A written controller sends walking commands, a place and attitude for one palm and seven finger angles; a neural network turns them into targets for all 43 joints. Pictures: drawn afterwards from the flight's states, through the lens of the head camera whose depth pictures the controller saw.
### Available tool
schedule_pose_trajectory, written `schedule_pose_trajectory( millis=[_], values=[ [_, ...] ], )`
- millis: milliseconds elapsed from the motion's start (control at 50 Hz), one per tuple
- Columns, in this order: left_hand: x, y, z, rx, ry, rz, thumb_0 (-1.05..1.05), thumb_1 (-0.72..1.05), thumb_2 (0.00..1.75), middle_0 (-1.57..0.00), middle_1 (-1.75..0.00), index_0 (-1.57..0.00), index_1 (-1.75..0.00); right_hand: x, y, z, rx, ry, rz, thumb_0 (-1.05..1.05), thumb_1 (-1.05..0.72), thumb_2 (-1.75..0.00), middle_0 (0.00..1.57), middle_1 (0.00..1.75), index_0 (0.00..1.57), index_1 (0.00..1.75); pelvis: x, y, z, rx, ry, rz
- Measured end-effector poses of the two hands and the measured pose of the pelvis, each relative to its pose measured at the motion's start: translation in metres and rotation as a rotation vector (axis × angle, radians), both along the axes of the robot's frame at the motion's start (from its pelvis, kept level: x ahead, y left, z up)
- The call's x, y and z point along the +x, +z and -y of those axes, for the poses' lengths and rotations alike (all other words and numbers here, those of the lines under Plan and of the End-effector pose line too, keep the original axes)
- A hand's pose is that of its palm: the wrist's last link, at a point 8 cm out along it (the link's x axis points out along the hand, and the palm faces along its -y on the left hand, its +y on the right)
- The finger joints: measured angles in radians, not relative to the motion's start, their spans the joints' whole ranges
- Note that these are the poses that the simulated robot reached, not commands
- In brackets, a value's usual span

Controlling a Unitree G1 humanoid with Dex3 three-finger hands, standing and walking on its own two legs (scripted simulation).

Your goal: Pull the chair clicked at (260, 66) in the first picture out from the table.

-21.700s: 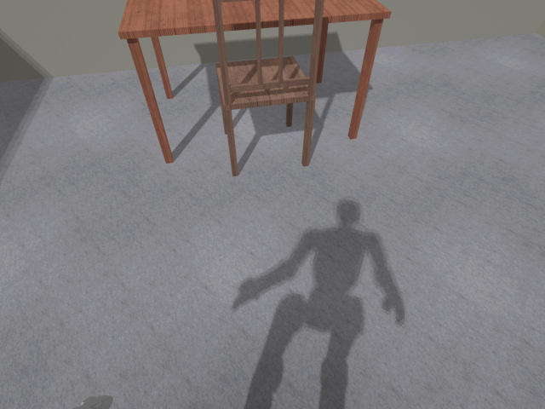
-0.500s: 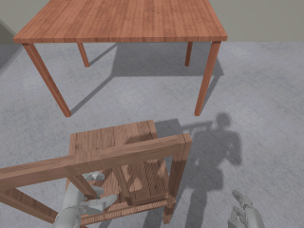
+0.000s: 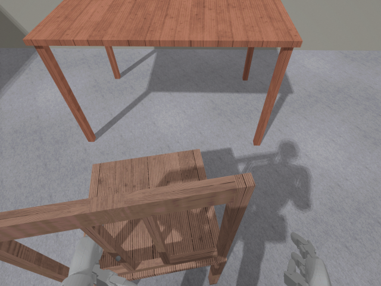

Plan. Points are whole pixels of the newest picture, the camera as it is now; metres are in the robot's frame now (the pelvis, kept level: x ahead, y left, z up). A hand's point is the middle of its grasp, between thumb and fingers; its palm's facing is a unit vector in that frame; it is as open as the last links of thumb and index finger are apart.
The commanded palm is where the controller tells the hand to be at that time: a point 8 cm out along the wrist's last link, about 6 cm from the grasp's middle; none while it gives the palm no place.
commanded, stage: draw the fingers out of the gap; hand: left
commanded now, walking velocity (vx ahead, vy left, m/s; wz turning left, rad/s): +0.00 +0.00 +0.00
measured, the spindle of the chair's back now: (115, 249) +0.21 +0.17 -0.04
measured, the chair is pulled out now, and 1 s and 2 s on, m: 0.66 0.66 0.65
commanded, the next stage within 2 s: draw the hand back to the body in 0.82 s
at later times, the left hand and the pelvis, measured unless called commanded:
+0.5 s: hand out of the picture +0.12 +0.16 -0.03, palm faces +0.08 -0.98 -0.18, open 17.5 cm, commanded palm +0.09 +0.21 +0.00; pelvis +0.00 +0.01 -0.01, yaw +0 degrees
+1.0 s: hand out of the picture +0.07 +0.15 -0.02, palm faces +0.13 -0.98 -0.13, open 17.5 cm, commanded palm +0.03 +0.21 +0.01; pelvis -0.01 +0.01 -0.03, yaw +0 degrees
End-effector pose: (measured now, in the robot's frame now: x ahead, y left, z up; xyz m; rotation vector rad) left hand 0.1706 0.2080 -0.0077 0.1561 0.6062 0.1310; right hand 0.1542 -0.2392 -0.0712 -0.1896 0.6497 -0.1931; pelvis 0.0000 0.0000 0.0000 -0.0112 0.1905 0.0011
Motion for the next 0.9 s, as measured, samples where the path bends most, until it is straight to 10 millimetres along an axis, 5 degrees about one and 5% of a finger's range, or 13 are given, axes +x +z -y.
schedule_pose_trajectory(
  millis=[140, 600, 900],
  values=[
    [-0.006, -0.002, -0.003, -0.004, 0.002, -0.011, -0.01, -0.54, 0.20, -0.01, -0.03, -0.01, -0.04, 0.000, 0.000, -0.001, -0.006, -0.017, -0.001, 0.01, -0.90, -0.89, 0.20, 0.30, 0.20, 0.30, 0.001, -0.002, -0.003, -0.004, -0.001, -0.009],
    [-0.078, 0.001, 0.002, -0.017, 0.016, -0.044, -0.01, -0.54, 0.20, 0.00, 0.00, 0.00, 0.00, 0.020, 0.001, -0.026, 0.016, -0.002, 0.081, 0.01, -0.90, -0.89, 0.20, 0.30, 0.20, 0.30, -0.005, -0.017, -0.011, -0.018, 0.009, -0.027],
    [-0.115, 0.005, 0.006, -0.019, 0.030, -0.090, -0.01, -0.54, 0.20, 0.00, 0.00, 0.00, 0.00, 0.019, 0.000, -0.018, 0.014, -0.046, 0.093, 0.01, -0.90, -0.89, 0.20, 0.30, 0.20, 0.30, -0.006, -0.022, -0.010, -0.020, 0.006, -0.039]
  ],
)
